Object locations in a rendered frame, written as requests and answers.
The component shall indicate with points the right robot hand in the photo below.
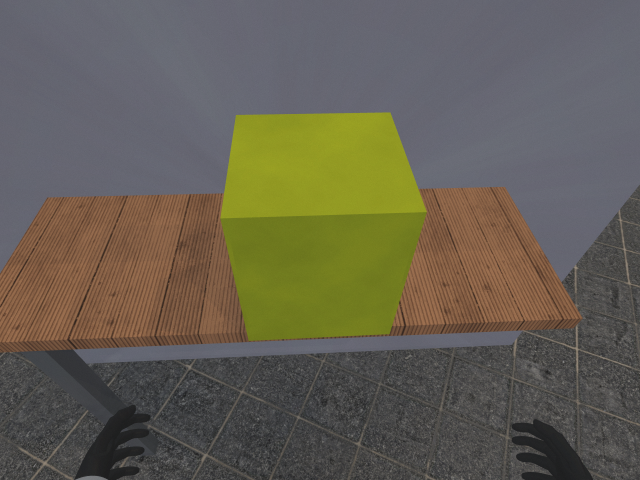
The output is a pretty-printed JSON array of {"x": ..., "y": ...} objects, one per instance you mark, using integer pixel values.
[{"x": 561, "y": 461}]

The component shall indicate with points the left robot hand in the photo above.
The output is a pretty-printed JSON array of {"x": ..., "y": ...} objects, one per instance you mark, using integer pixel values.
[{"x": 102, "y": 455}]

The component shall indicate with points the carton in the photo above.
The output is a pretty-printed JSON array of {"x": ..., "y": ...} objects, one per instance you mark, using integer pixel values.
[{"x": 321, "y": 216}]

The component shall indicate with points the table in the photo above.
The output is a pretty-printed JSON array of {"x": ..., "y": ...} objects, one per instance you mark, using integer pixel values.
[{"x": 154, "y": 270}]

